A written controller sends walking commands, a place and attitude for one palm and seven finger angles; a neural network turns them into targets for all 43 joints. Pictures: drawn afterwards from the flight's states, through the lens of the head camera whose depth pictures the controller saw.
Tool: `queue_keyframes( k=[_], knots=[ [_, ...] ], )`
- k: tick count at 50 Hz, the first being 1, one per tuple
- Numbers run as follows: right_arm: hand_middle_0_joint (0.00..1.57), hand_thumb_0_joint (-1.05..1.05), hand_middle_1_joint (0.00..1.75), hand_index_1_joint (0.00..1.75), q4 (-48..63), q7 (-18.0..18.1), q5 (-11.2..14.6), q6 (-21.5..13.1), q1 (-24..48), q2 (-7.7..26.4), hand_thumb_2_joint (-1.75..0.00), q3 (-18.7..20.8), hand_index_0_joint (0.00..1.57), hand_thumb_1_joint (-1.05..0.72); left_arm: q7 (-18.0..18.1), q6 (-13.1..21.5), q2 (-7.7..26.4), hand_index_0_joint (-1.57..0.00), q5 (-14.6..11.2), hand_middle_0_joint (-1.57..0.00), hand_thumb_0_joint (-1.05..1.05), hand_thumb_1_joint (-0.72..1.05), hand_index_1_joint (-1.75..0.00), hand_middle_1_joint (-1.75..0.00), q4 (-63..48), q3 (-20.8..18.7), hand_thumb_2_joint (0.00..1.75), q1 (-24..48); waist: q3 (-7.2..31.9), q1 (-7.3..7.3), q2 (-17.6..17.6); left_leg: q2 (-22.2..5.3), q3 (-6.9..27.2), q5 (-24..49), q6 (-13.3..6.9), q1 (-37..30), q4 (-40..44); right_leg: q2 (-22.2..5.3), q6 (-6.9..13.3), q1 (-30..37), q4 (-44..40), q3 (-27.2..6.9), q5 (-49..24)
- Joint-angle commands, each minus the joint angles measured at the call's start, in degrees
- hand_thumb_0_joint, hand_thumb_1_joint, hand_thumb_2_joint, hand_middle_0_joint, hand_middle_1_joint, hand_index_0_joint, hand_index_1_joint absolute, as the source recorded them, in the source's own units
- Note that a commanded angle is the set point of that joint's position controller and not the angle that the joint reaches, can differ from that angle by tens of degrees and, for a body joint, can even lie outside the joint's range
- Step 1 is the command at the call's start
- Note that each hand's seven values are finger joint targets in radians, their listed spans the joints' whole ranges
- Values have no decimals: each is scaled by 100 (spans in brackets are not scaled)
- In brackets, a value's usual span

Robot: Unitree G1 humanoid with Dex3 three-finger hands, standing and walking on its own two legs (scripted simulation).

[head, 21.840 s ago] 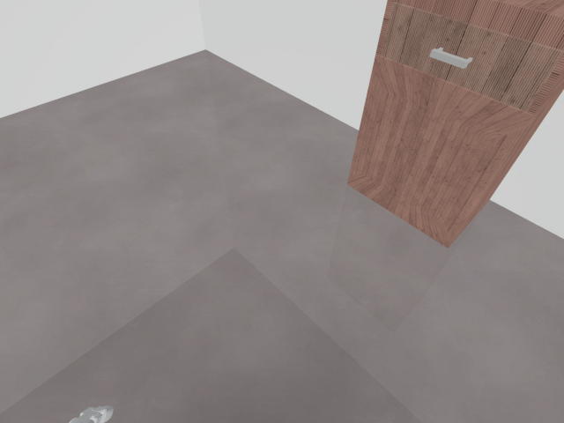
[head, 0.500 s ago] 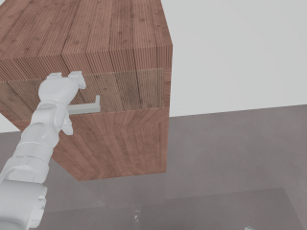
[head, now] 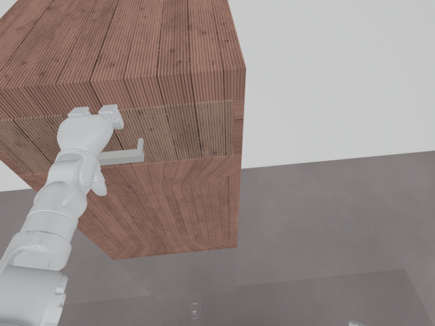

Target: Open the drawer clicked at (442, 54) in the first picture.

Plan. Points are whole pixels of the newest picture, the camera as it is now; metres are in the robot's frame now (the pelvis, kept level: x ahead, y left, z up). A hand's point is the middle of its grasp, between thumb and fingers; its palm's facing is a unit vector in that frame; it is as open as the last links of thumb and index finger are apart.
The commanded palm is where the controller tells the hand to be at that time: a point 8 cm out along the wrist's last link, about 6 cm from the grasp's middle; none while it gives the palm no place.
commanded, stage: re-aim the fingers above the handle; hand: left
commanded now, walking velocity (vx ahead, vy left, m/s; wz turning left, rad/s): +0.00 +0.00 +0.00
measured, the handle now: (117, 150) +0.47 +0.25 +0.02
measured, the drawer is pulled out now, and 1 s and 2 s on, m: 0.00 0.00 0.00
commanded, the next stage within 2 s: lower the fingers behind the handle in 0.58 s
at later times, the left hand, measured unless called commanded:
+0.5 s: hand (96, 150) +0.42 +0.26 +0.08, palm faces -0.03 +0.00 -1.00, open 13.7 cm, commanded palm +0.40 +0.27 +0.14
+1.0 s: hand (99, 157) +0.42 +0.26 +0.06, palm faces -0.02 -0.01 -1.00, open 13.8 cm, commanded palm +0.40 +0.27 +0.12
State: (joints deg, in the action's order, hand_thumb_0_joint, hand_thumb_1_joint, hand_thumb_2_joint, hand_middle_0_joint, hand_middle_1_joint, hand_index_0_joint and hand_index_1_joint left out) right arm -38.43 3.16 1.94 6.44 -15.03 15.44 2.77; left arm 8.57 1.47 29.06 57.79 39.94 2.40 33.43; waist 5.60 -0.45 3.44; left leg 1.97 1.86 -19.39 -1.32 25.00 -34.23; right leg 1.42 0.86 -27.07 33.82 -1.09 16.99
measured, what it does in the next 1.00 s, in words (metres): stands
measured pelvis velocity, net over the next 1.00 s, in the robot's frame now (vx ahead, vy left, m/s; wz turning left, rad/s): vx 0.00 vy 0.00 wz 0.00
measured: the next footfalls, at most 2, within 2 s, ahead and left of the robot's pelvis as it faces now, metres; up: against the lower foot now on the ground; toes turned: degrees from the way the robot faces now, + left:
none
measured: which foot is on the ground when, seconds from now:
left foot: down 0.00-1.00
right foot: down 0.00-1.00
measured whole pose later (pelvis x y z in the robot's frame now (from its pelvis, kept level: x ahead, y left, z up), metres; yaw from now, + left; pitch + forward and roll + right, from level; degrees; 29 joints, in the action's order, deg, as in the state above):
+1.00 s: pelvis +0.00 +0.00 +0.00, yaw +0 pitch +12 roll +0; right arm -38.5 3.1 1.5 6.1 -15.6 15.0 2.8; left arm 10.8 3.7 29.6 59.2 45.4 1.0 35.1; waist 6.0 -0.8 2.9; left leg 1.8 1.7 -20.2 -1.3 28.4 -36.6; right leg 1.6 0.8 -30.3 35.8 -1.1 17.5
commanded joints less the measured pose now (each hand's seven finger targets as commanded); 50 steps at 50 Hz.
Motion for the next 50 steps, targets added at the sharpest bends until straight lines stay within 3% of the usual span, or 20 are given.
queue_keyframes(
  k=[1,3,5,8,10,16,19,21,23,27,33,36,38,39,40,42,44,48,50],
  knots=[
    [20,0,30,30,638,108,3,-165,60,753,-90,202,20,-90,240,-135,1740,-30,19,-30,0,-50,-120,-120,-947,-728,30,2274,1842,77,-165,41,-215,2277,-101,-591,301,34,173,1299,-235,194,-1879],
    [20,0,30,30,657,122,1,-171,56,758,-90,202,20,-90,206,-112,1751,-30,41,-30,0,-50,-120,-120,-1050,-692,30,2425,1964,37,-95,44,-196,2370,-100,-652,282,28,185,1342,-228,188,-1931],
    [20,0,30,30,645,130,5,-183,42,746,-90,201,20,-90,165,-96,1537,-30,21,-30,0,-50,-120,-120,-969,-506,30,2487,1802,-52,-148,26,-201,2267,-114,-690,267,32,162,1168,-248,201,-1877],
    [20,0,30,30,672,145,-7,-182,21,759,-90,221,20,-90,95,-17,1599,-30,-5,-30,0,-50,-120,-120,-1097,-581,30,2358,2040,-12,-143,41,-190,2515,-114,-793,215,36,170,1290,-224,182,-2057],
    [20,0,30,30,661,127,-2,-189,22,725,-90,221,20,-90,83,20,1426,-30,-36,-30,0,-50,-120,-120,-1129,-433,30,2436,1888,-56,-69,34,-189,2481,-114,-808,191,33,160,1145,-225,194,-2031],
    [20,0,30,30,580,160,-5,-170,-21,737,-90,204,20,-90,135,56,1713,-30,16,-30,0,-50,-120,-120,-768,-684,30,2492,1763,-44,-260,57,-224,2288,-121,-545,178,22,150,1181,-202,176,-2044],
    [20,0,30,30,592,171,-21,-170,-63,737,-90,214,20,-90,170,125,1955,-30,37,-30,0,-50,-120,-120,-849,-838,30,2624,2072,17,-66,77,-242,2348,-120,-544,150,5,152,1364,-150,126,-2163],
    [20,0,30,30,590,162,-22,-179,-74,724,-90,220,20,-90,181,158,1782,-30,31,-30,0,-50,-120,-120,-908,-694,30,2693,2085,-28,-29,65,-231,2471,-115,-593,125,12,150,1286,-129,139,-2261],
    [20,0,30,30,609,147,-43,-181,-114,745,-90,267,20,-90,182,177,1907,-30,-1,-30,0,-50,-120,-120,-1035,-890,30,2361,2386,45,-71,55,-238,2798,-116,-696,81,25,150,1501,-99,126,-2512],
    [20,0,30,30,613,115,-4,-165,-48,751,-90,251,20,-90,176,108,1741,-30,-81,-30,0,-50,-120,-120,-963,-791,30,2132,1929,-2,-217,48,-259,2509,-125,-532,141,26,122,1333,-164,162,-2356],
    [20,0,30,30,591,159,-3,-164,-66,785,-90,254,20,-90,167,111,1944,-30,-23,-30,0,-50,-120,-120,-1007,-859,30,2389,2026,-34,-177,52,-243,2338,-138,-559,182,27,137,1374,-210,135,-2131],
    [20,0,30,30,549,158,20,-179,-110,764,-90,235,20,-90,142,118,1600,-30,-4,-30,0,-50,-120,-120,-640,-568,30,2378,1665,-104,-196,41,-217,2119,-124,-507,200,41,143,1014,-232,196,-1828],
    [20,0,30,30,551,147,-2,-194,-164,779,-90,258,20,-90,144,209,1531,-30,24,-30,0,-50,-120,-120,-825,-470,30,2633,1895,-133,-85,32,-184,2303,-117,-659,147,49,168,984,-195,180,-1860],
    [20,0,30,30,566,130,-6,-197,-184,756,-90,277,20,-90,169,244,1589,-30,30,-30,0,-50,-120,-120,-844,-558,30,2519,2016,-55,54,20,-181,2369,-103,-727,129,51,174,980,-158,178,-1863],
    [20,0,30,30,575,115,-16,-193,-198,749,-90,274,20,-90,183,246,1453,-30,24,-30,0,-50,-120,-120,-807,-463,30,2446,2004,-79,27,35,-173,2394,-104,-729,85,60,174,933,-142,187,-1878],
    [20,0,30,30,538,109,-31,-187,-238,768,-90,273,20,-90,264,274,1651,-30,54,-30,0,-50,-120,-120,-661,-678,30,2477,1928,-64,-160,21,-170,2373,-100,-573,65,64,173,909,-97,205,-1897],
    [20,0,30,30,549,91,-57,-189,-233,754,-90,282,20,-90,359,287,1706,-30,71,-30,0,-50,-120,-120,-695,-787,30,2372,2136,6,-101,15,-186,2556,-93,-579,28,59,170,997,-36,185,-2042],
    [20,0,30,30,521,68,-42,-182,-234,764,-90,268,20,-90,497,144,1539,-30,133,-30,0,-50,-120,-120,-347,-654,30,2351,1881,-77,-168,26,-219,2296,-87,-318,24,70,170,867,-45,201,-1895],
    [20,0,30,30,502,89,-48,-183,-266,780,-90,273,20,-90,553,128,1783,-30,201,-30,0,-50,-120,-120,-274,-809,30,2461,1946,-69,-241,22,-209,2157,-100,-272,18,65,161,876,-18,183,-1824]
  ],
)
